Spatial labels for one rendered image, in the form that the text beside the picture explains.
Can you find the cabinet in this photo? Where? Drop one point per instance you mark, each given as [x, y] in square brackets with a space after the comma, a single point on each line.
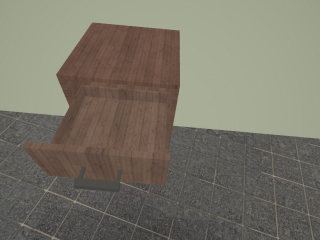
[125, 57]

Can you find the handle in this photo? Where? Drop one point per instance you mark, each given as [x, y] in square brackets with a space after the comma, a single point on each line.
[96, 184]

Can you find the drawer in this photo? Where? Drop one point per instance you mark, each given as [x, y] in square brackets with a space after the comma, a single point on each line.
[107, 129]

